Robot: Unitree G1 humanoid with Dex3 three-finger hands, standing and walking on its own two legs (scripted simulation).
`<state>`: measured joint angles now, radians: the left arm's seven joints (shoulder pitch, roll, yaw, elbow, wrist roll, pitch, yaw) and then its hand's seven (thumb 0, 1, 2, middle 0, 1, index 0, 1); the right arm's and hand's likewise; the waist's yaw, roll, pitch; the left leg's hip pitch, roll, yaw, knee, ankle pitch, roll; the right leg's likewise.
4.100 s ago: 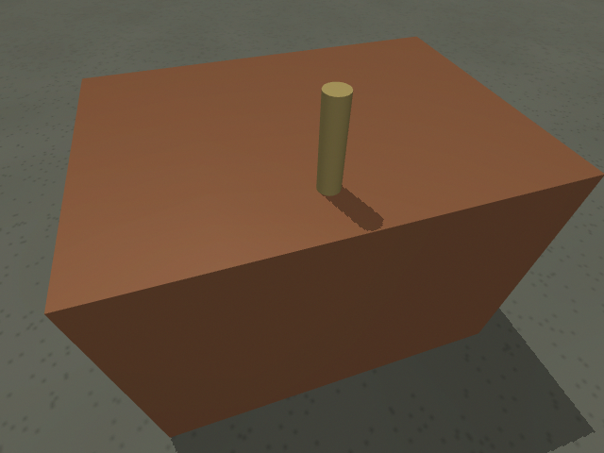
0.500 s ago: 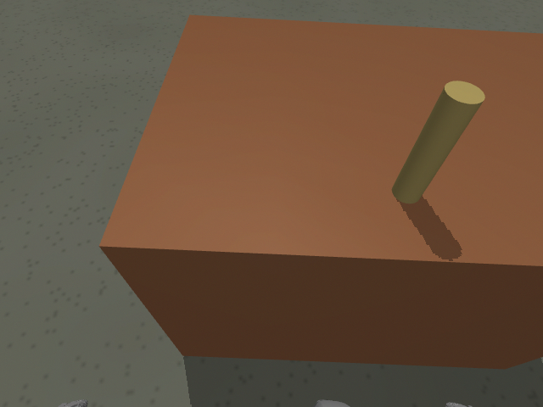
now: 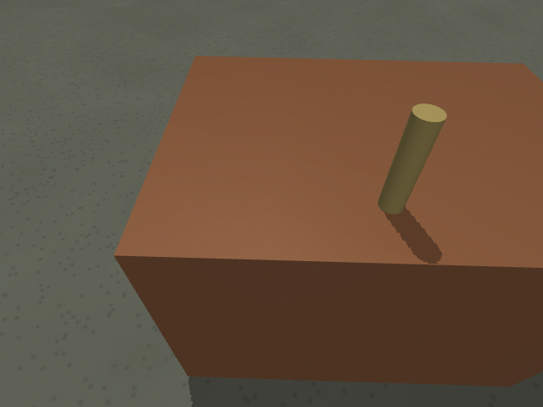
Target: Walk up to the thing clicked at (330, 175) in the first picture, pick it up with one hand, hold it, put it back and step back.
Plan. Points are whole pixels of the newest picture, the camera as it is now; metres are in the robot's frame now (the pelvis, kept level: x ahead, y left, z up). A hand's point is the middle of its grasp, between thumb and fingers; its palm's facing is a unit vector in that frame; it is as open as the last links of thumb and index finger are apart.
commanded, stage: walk up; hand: right
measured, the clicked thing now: (407, 164) +0.51 -0.23 +0.08
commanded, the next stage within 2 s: stand in 0.82 s
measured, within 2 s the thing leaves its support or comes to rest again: neither
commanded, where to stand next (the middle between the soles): +0.07 +0.00 m, yaw -2 degrees
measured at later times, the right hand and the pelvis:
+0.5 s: hand out of the picture +0.10 -0.25 -0.15, palm faces -0.01 +0.94 -0.33, open 7.4 cm; pelvis +0.01 +0.00 +0.01, yaw +0 degrees
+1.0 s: hand out of the picture +0.10 -0.26 -0.15, palm faces -0.01 +0.95 -0.33, open 7.4 cm; pelvis +0.02 -0.01 +0.01, yaw +0 degrees
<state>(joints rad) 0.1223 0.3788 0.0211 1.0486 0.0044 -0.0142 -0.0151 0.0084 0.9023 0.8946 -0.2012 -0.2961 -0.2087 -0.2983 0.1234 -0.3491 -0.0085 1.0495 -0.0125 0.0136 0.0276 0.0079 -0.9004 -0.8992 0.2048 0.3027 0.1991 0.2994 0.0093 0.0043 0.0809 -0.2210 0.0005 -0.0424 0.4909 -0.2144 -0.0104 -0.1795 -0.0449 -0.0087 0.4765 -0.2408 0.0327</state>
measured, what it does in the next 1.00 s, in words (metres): stands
